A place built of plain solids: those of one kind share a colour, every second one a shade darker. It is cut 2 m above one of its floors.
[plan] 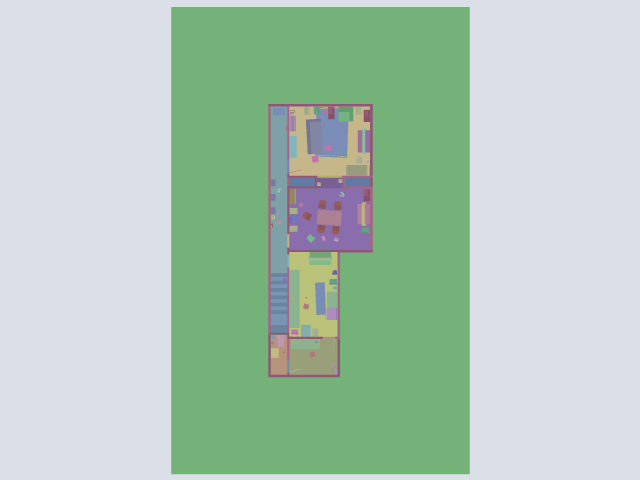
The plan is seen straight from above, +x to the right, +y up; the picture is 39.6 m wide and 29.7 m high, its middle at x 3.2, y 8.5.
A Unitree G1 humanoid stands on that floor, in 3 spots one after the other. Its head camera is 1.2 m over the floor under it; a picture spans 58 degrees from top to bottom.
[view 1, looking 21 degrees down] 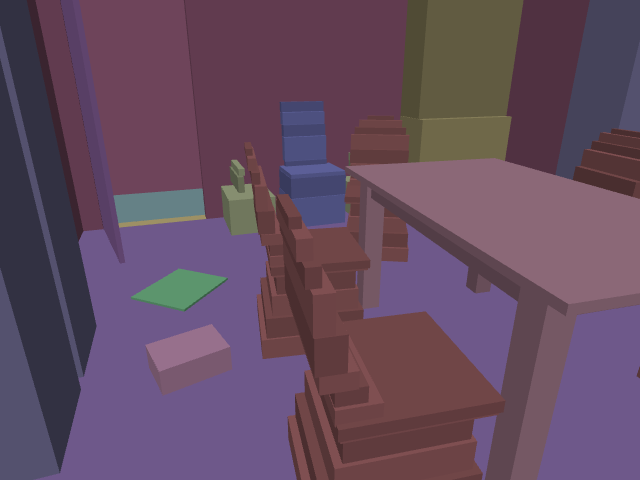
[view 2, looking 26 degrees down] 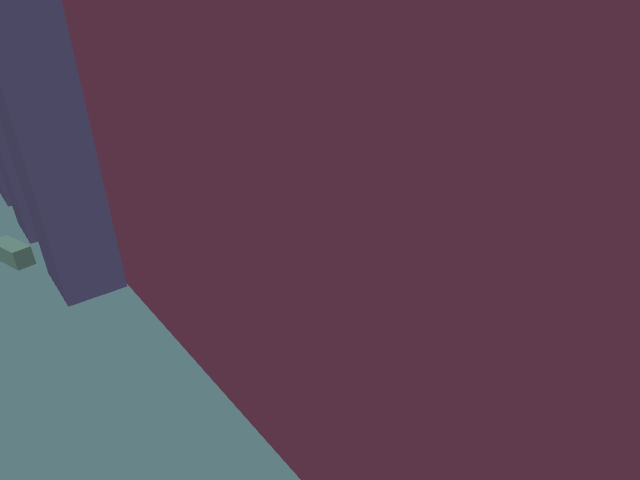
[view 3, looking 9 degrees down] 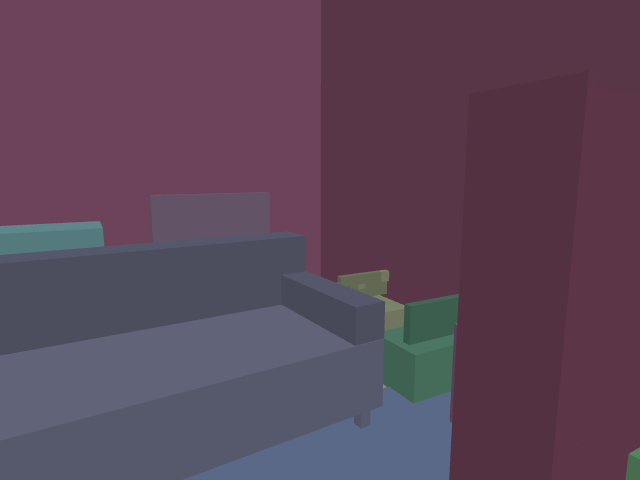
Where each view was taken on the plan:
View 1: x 5.08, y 8.62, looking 161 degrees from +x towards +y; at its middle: chair_spindle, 2.09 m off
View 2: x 0.67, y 14.34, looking -131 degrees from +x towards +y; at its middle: wall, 0.87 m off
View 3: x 4.78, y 14.82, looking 151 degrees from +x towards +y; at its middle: wall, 4.02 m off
